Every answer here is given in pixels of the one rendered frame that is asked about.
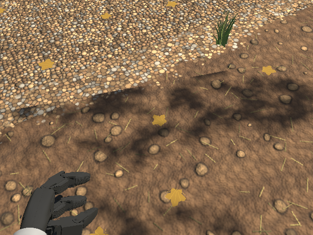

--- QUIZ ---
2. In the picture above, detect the robot left hand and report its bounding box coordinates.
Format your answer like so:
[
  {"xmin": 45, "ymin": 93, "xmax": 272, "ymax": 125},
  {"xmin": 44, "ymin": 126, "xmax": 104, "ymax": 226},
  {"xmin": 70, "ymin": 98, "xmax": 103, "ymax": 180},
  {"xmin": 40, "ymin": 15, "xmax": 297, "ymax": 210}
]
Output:
[{"xmin": 20, "ymin": 170, "xmax": 98, "ymax": 235}]

